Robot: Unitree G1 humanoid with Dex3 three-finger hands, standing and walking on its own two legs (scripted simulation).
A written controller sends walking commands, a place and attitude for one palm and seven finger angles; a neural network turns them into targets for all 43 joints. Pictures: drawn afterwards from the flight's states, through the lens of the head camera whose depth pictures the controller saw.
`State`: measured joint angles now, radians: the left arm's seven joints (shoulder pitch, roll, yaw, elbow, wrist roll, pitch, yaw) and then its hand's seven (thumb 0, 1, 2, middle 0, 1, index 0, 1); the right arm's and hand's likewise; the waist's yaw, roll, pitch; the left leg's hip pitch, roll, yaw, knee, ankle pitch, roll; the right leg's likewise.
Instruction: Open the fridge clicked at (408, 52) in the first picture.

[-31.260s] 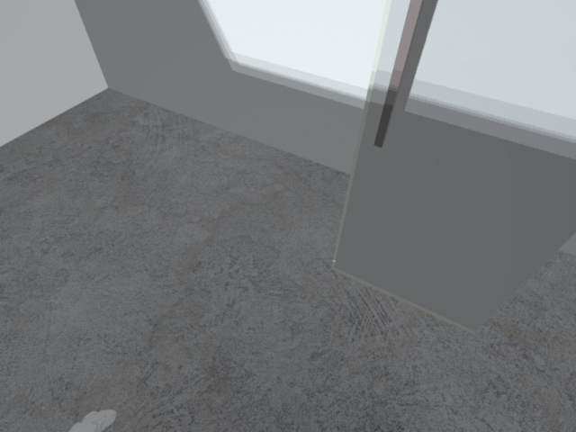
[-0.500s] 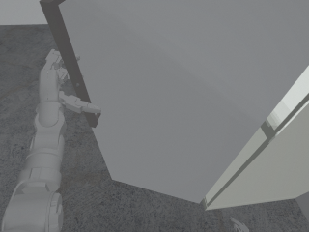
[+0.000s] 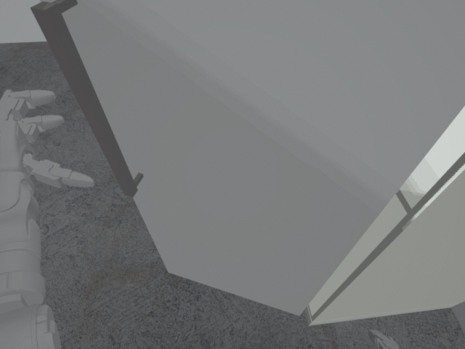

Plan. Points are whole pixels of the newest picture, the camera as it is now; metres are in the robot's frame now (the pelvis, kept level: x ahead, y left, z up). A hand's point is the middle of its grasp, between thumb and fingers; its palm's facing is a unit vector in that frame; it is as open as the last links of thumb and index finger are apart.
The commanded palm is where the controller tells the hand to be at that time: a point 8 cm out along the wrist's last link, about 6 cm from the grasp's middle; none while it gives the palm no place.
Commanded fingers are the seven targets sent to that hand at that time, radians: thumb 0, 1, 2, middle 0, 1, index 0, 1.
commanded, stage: slip the hand off the handle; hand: left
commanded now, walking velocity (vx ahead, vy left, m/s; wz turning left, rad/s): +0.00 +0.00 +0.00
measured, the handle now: (107, 120) +0.44 +0.24 +0.16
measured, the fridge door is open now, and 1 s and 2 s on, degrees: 66 66 66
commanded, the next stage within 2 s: draw the hand back to the body in 0.92 s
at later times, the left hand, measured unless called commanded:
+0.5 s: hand (34, 163) +0.35 +0.32 +0.15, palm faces +0.29 -0.94 -0.17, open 14.7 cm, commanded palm +0.30 +0.37 +0.16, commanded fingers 0.00 -0.55 0.20 -0.25 -1.15 -0.25 -1.15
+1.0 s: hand out of the picture +0.26 +0.33 +0.15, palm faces +0.35 -0.92 -0.20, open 14.7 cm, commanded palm +0.23 +0.36 +0.16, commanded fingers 0.00 -0.55 0.20 -0.25 -1.15 -0.25 -1.15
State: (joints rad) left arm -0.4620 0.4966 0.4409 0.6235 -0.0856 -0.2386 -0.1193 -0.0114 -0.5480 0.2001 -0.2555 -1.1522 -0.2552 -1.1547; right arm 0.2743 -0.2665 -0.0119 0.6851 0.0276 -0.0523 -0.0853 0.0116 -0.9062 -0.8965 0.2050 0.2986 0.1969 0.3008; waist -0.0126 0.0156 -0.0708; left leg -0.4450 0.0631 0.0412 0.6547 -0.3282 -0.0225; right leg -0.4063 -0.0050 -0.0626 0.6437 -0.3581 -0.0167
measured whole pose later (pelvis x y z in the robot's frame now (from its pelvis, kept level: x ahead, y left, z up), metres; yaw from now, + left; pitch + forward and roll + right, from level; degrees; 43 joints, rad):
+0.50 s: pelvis -0.02 +0.02 +0.00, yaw -1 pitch +7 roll -1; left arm -0.35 0.50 0.50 0.57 -0.15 -0.27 -0.22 -0.01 -0.55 0.20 -0.25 -1.15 -0.25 -1.15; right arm 0.32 -0.26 0.00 0.66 0.03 -0.04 -0.10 0.01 -0.91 -0.90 0.21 0.30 0.20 0.30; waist -0.03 0.02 -0.09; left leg -0.49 0.06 0.07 0.70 -0.33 0.01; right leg -0.44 -0.01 -0.04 0.66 -0.34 0.01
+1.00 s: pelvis -0.02 +0.03 +0.00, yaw +1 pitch +3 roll -1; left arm -0.08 0.42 0.42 0.18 -0.18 -0.18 -0.16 -0.01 -0.55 0.20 -0.25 -1.15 -0.25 -1.15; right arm 0.21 -0.23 0.05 0.63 0.03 -0.17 -0.12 0.01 -0.90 -0.90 0.21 0.30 0.20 0.30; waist 0.05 0.02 -0.07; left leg -0.41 0.03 0.03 0.68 -0.32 0.01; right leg -0.35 -0.04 -0.07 0.64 -0.34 0.02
